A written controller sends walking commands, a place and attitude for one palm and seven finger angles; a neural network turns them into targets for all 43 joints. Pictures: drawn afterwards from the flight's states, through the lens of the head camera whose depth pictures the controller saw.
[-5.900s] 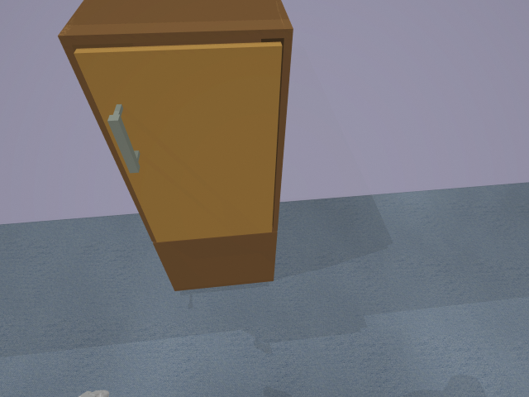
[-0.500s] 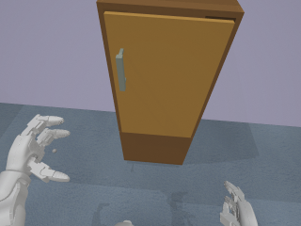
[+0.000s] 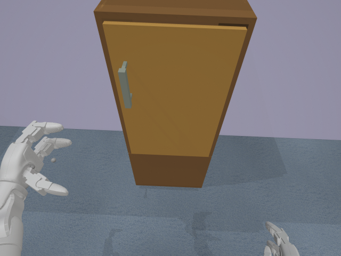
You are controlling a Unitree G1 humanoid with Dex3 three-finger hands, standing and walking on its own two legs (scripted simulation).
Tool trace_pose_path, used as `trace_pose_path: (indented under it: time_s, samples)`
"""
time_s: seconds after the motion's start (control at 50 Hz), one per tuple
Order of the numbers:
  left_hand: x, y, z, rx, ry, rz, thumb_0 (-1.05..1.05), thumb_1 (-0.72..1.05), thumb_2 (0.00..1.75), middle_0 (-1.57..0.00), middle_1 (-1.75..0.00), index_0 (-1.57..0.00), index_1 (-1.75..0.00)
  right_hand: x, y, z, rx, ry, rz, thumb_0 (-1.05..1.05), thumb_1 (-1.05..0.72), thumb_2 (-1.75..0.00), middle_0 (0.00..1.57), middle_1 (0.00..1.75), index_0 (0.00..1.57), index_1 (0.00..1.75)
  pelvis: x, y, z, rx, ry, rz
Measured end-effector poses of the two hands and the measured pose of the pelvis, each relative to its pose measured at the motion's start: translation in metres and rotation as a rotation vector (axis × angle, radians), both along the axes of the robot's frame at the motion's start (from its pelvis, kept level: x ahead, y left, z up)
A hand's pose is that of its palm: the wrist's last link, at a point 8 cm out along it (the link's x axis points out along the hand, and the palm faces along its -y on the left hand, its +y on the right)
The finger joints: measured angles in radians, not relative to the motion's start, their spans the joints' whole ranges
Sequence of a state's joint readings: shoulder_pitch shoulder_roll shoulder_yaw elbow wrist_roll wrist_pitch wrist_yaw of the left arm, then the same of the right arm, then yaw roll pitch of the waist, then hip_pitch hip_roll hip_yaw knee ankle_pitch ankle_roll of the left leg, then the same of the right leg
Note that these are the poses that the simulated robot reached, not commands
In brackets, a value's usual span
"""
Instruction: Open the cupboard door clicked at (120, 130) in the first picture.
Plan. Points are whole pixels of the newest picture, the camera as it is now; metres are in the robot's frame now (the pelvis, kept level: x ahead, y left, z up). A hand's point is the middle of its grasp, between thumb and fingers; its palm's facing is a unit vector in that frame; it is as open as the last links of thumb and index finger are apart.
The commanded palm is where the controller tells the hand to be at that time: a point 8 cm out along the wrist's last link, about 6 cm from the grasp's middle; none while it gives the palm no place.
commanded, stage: raise the hand with hooked fingers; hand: left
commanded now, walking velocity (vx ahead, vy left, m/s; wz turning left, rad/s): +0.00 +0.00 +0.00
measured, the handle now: (126, 85) +0.57 +0.17 +0.07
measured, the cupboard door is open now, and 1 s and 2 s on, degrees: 0 0 0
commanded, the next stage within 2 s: move the hooked fingers beside the handle in 0.24 s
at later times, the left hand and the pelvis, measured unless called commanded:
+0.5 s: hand (61, 159) +0.30 +0.26 +0.08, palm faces +0.05 -1.00 +0.00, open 14.0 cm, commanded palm +0.28 +0.30 +0.09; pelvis -0.01 -0.01 +0.00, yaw +1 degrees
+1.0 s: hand (79, 132) +0.37 +0.25 +0.08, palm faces +0.03 -1.00 +0.01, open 14.0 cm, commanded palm +0.35 +0.29 +0.08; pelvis +0.00 +0.00 -0.01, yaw -1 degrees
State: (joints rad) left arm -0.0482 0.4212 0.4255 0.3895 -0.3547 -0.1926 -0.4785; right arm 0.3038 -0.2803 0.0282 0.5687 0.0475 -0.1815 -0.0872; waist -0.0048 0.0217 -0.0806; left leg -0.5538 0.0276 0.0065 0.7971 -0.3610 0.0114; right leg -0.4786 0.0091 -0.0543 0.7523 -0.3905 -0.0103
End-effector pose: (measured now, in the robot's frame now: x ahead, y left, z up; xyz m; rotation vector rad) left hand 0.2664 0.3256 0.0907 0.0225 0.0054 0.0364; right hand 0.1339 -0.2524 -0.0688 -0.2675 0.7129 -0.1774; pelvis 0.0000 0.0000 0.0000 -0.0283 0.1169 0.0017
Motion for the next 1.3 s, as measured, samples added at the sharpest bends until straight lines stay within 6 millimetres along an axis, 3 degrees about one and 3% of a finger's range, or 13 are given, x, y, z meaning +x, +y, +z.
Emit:
trace_pose_path:
  time_s: [0.42,0.7,1.0,1.3]
  samples:
    - [-0.009,-0.012,-0.005,-0.013,0.003,0.020,-0.01,-0.50,0.30,-0.31,-1.20,-0.30,-1.20,0.003,-0.005,-0.004,0.020,-0.019,0.013,0.01,-0.90,-0.89,0.21,0.30,0.20,0.30,-0.009,-0.013,-0.002,0.005,-0.011,0.006]
    - [0.050,-0.027,-0.001,-0.024,-0.003,-0.027,-0.01,-0.50,0.30,-0.30,-1.20,-0.30,-1.20,-0.017,-0.006,-0.013,0.013,0.061,-0.033,0.01,-0.90,-0.89,0.21,0.30,0.20,0.30,-0.008,-0.008,-0.003,0.006,0.015,-0.004]
    - [0.081,-0.025,-0.007,-0.028,-0.010,-0.011,-0.01,-0.50,0.30,-0.30,-1.20,-0.30,-1.20,-0.043,-0.007,-0.024,0.004,0.199,-0.081,0.01,-0.90,-0.89,0.21,0.30,0.20,0.30,-0.002,-0.001,-0.005,0.002,0.046,-0.010]
    - [0.127,-0.034,-0.009,-0.040,0.005,-0.019,-0.01,-0.50,0.30,-0.30,-1.20,-0.30,-1.20,-0.063,-0.008,-0.033,-0.003,0.287,-0.111,0.01,-0.90,-0.89,0.21,0.30,0.20,0.30,-0.004,0.001,-0.011,-0.004,0.088,-0.014]
